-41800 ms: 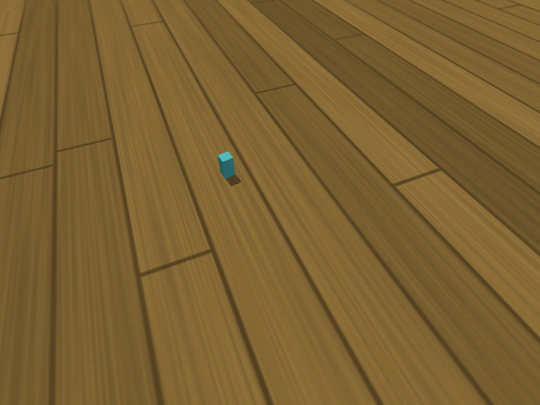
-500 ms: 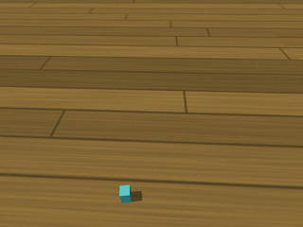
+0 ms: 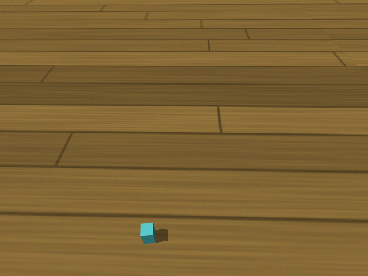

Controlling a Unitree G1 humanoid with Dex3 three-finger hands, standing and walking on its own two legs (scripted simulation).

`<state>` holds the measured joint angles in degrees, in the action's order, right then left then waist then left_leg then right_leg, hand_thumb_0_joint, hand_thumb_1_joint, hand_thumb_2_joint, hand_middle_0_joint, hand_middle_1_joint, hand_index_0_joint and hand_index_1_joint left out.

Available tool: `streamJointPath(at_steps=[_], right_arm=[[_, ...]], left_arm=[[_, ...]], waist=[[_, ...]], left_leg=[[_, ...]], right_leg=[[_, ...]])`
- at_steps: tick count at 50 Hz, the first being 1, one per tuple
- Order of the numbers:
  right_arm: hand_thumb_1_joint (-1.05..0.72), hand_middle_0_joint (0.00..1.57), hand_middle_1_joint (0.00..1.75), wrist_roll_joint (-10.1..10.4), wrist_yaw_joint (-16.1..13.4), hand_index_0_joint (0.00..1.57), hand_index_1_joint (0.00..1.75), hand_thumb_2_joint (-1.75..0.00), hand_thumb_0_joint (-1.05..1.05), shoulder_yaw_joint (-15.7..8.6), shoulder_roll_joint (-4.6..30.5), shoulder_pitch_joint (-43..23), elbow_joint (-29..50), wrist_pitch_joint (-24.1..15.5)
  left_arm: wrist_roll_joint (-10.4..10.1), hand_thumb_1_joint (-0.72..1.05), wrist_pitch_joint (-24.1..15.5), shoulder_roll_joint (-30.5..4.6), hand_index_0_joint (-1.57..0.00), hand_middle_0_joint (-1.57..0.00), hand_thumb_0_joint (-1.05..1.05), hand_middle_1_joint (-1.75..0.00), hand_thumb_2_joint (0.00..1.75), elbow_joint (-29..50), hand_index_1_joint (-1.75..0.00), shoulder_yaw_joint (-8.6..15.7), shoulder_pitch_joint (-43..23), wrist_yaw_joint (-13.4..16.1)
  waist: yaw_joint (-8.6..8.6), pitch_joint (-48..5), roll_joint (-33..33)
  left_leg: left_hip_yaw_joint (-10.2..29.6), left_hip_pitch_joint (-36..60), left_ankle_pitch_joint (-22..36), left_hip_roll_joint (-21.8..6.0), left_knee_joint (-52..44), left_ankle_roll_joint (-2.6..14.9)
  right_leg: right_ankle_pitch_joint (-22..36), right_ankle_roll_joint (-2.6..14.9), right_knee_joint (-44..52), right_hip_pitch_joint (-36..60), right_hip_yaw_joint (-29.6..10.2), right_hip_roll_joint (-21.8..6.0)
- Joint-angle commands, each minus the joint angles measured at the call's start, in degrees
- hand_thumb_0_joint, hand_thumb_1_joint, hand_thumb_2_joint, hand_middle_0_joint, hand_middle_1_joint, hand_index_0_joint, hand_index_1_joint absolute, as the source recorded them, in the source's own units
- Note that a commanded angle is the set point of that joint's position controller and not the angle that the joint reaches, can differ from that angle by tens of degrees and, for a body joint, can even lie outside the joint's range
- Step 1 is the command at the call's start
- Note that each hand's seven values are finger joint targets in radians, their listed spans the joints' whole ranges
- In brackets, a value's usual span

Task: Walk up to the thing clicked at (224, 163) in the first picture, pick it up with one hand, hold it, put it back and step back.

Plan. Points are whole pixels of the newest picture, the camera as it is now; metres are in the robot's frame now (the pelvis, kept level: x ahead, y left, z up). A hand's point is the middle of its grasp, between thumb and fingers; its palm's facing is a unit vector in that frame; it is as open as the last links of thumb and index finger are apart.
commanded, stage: stand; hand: left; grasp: from above
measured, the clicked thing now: (148, 233) +0.46 +0.21 -0.72
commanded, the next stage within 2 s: step back in 1.30 s
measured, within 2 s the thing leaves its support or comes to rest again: neither
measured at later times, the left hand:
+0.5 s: hand out of the picture +0.09 +0.24 -0.16, palm faces +0.00 -0.94 -0.33, open 7.4 cm
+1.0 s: hand out of the picture +0.10 +0.24 -0.15, palm faces -0.01 -0.94 -0.34, open 7.4 cm
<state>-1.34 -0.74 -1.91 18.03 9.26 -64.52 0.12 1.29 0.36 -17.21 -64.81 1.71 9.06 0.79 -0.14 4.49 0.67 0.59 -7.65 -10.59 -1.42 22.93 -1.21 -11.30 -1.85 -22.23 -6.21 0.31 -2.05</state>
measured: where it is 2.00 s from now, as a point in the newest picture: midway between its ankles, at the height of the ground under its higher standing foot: outside the picture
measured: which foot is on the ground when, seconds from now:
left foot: down 0.00-1.00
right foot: down 0.00-1.00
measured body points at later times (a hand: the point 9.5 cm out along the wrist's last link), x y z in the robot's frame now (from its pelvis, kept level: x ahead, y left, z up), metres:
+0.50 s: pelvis +0.01 +0.00 +0.00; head +0.01 -0.01 +0.45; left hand +0.09 +0.29 -0.13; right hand +0.08 -0.29 -0.14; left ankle +0.03 +0.13 -0.74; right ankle +0.01 -0.14 -0.74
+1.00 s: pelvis +0.02 +0.00 +0.00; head +0.02 -0.01 +0.45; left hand +0.10 +0.29 -0.13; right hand +0.09 -0.30 -0.13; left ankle +0.03 +0.13 -0.74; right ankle +0.01 -0.14 -0.74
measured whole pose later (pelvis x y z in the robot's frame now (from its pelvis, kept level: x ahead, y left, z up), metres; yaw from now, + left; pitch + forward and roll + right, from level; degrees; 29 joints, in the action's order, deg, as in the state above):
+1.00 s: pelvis +0.02 +0.00 +0.00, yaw -1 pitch -4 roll +0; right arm -0.9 -0.3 -0.8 19.1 5.9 -65.6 -0.4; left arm 0.7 -0.1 -18.7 -64.7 1.0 6.1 0.1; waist -0.4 3.4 0.5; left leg -0.1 -5.7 -10.3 -1.9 19.7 -1.7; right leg -11.3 -1.5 -19.9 -5.0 -0.2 -1.7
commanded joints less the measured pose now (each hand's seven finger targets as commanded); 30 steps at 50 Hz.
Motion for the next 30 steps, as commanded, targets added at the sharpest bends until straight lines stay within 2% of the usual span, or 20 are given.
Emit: streamJointPath(at_steps=[1,2,5,7,8,11,14,19,23,24,26,27,30], right_arm=[[-0.9,0.2,0.3,0.16,-0.53,0.2,0.3,-0.9,0.0,-1.5,10.69,-2.16,3.5,-1.48],[-0.9,0.2,0.3,0.17,-0.56,0.2,0.3,-0.9,0.0,-1.44,10.93,-2.32,3.47,-1.58],[-0.9,0.2,0.3,0.16,-0.6,0.2,0.3,-0.9,0.0,-1.36,10.85,-2.8,3.32,-1.49],[-0.9,0.2,0.3,0.27,-0.63,0.2,0.3,-0.9,0.0,-1.18,10.91,-2.72,3.08,-1.57],[-0.9,0.2,0.3,0.29,-0.57,0.2,0.3,-0.9,0.0,-0.87,9.93,-2.37,2.78,-1.45],[-0.9,0.2,0.3,0.25,-0.58,0.2,0.3,-0.9,0.0,-1.09,10.95,-2.9,2.69,-1.48],[-0.9,0.2,0.3,0.37,-0.54,0.2,0.3,-0.9,0.0,-1.07,10.97,-3.59,2.8,-1.63],[-0.9,0.2,0.3,0.3,-0.5,0.2,0.3,-0.9,0.0,-0.89,11.04,-4.01,2.53,-1.51],[-0.9,0.2,0.3,0.33,-0.28,0.2,0.3,-0.9,0.0,-1.01,11.27,-4.48,2.48,-1.32],[-0.9,0.2,0.3,0.28,-0.27,0.2,0.3,-0.9,0.0,-1.05,11.26,-3.83,2.26,-1.36],[-0.9,0.2,0.3,0.27,-0.19,0.2,0.3,-0.9,0.0,-1.21,11.69,-4.85,2.51,-1.54],[-0.9,0.2,0.3,0.37,-0.16,0.2,0.3,-0.9,0.0,-1.1,11.44,-4.58,2.4,-1.53],[-0.9,0.2,0.3,0.37,-0.16,0.2,0.3,-0.9,0.0,-1.05,11.56,-4.89,2.42,-1.7]], left_arm=[[-0.08,0.9,-1.46,-11.23,-0.2,-0.2,0.0,-0.3,0.9,2.84,-0.3,2.12,-2.22,0.74],[-0.13,0.9,-1.48,-11.02,-0.2,-0.2,0.0,-0.3,0.9,2.8,-0.3,2.03,-2.15,0.7],[-0.09,0.9,-1.27,-11.49,-0.2,-0.2,0.0,-0.3,0.9,2.46,-0.3,2.14,-2.66,0.68],[-0.23,0.9,-1.39,-11.25,-0.2,-0.2,0.0,-0.3,0.9,2.4,-0.3,2.04,-2.75,0.63],[-0.29,0.9,-1.3,-11.16,-0.2,-0.2,0.0,-0.3,0.9,2.34,-0.3,1.97,-3.32,0.63],[-0.27,0.9,-1.31,-11.42,-0.2,-0.2,0.0,-0.3,0.9,2.28,-0.3,1.91,-3.2,0.53],[-0.32,0.9,-1.55,-11.52,-0.2,-0.2,0.0,-0.3,0.9,2.43,-0.3,1.99,-3.45,0.64],[-0.36,0.9,-1.47,-11.74,-0.2,-0.2,0.0,-0.3,0.9,2.24,-0.3,1.93,-4.14,0.55],[-0.15,0.9,-1.35,-11.62,-0.2,-0.2,0.0,-0.3,0.9,2.22,-0.3,1.66,-3.89,0.36],[-0.21,0.9,-1.37,-12.39,-0.2,-0.2,0.0,-0.3,0.9,2.41,-0.3,1.89,-4.44,0.35],[-0.19,0.9,-1.57,-12.15,-0.2,-0.2,0.0,-0.3,0.9,2.56,-0.3,1.75,-3.95,0.24],[-0.23,0.9,-1.57,-12.41,-0.2,-0.2,0.0,-0.3,0.9,2.62,-0.3,1.85,-4.41,0.26],[-0.33,0.9,-1.81,-12.53,-0.2,-0.2,0.0,-0.3,0.9,2.78,-0.3,1.87,-4.43,0.31]], waist=[[0.31,-2.59,-0.6],[0.38,-3.1,0.33],[0.32,-2.31,-1.05],[0.38,-3.27,-0.68],[0.11,-2.48,-1.25],[0.24,-2.82,-0.73],[0.32,-4.79,-1.21],[0.18,-3.48,-1.47],[0.33,-1.36,-1.22],[-0.04,-2.16,-1.06],[0.3,-3.74,-0.3],[0.06,-2.89,-0.54],[0.06,-4.55,-0.68]], left_leg=[[4.25,-0.37,1.2,-4.6,-5.5,2.22],[4.11,0.3,2.5,-4.84,-5.31,2.37],[4.16,0.16,1.56,-4.82,-6.2,2.14],[3.89,0.82,4.16,-5.06,-5.54,2.25],[3.79,0.11,3.72,-4.92,-6.28,1.98],[3.65,0.7,2.77,-4.96,-6.26,1.95],[3.43,2.19,8.94,-5.35,-5.02,1.99],[3.47,1.25,6.15,-5.3,-6.04,1.95],[3.57,-0.45,0.55,-4.99,-6.82,1.82],[3.57,-0.1,0.8,-5.19,-7.01,1.92],[3.49,1.17,2.46,-5.33,-6.42,1.98],[3.48,-0.02,1.38,-5.11,-6.88,1.82],[3.41,2.09,5.6,-5.59,-6.21,1.9]], right_leg=[[1.36,2.4,5.61,-1.23,-4.63,-4.45],[3.69,2.46,5.22,-0.84,-4.65,-4.68],[1.9,2.35,5.37,-1.75,-4.21,-4.21],[4.66,2.32,5.34,-0.72,-4.42,-4.61],[3.21,2.37,5.16,-0.99,-4.09,-4.29],[2.83,2.41,5.76,-1.18,-4.52,-4.42],[9.11,2.32,4.78,0.34,-4.14,-4.83],[5.92,2.18,5.63,-0.25,-4.04,-4.68],[-0.75,2.27,7.04,-2.07,-4.17,-4.29],[-0.18,2.5,6.71,-1.34,-4.52,-4.53],[2.25,2.5,6.75,-1.18,-4.54,-4.64],[1.32,2.52,6.66,-1.19,-4.46,-4.48],[5.69,2.53,5.94,-0.7,-4.45,-4.83]])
